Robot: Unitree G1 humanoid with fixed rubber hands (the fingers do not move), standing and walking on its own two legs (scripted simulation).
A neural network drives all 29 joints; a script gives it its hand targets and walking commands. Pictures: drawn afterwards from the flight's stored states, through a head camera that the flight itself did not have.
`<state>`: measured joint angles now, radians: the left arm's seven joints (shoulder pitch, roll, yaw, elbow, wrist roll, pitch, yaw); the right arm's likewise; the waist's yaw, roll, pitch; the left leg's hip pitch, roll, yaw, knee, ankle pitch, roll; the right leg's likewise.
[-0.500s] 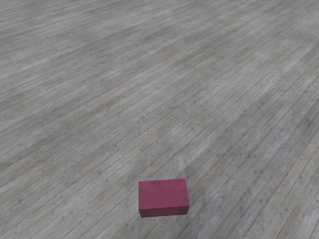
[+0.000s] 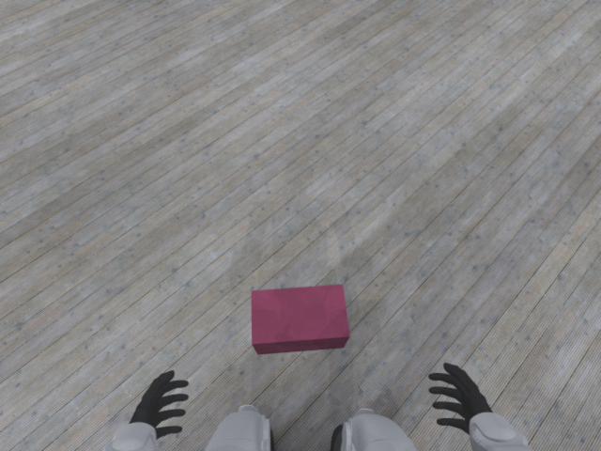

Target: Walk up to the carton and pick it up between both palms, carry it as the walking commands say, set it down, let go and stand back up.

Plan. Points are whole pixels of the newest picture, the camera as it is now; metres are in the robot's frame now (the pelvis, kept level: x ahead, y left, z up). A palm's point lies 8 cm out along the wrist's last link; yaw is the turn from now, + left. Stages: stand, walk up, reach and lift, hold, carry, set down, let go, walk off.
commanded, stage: reach and lift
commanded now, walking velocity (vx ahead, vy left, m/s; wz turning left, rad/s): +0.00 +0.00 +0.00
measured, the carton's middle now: (299, 320) +0.43 +0.02 -0.66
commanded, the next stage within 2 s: none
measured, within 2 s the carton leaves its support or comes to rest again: neither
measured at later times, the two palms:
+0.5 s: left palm (167, 340) +0.27 +0.23 -0.16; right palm (435, 338) +0.28 -0.20 -0.16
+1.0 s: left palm (185, 278) +0.40 +0.23 -0.21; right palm (411, 281) +0.40 -0.20 -0.22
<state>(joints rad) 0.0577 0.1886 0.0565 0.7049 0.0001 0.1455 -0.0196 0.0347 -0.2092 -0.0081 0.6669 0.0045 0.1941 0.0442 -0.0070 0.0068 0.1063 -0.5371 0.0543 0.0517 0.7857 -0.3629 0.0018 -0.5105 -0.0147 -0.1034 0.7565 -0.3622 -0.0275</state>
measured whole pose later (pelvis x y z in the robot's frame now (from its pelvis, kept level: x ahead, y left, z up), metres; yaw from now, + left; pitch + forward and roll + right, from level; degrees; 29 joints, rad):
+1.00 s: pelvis -0.06 +0.01 -0.09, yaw -2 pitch +38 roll -2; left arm -0.86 0.27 0.27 0.69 -0.03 0.11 0.02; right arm -0.88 -0.29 -0.18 0.76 0.09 0.13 -0.01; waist 0.03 0.01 0.09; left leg -1.44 0.06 0.02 1.13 -0.35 0.02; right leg -1.41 -0.02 -0.10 1.09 -0.34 -0.03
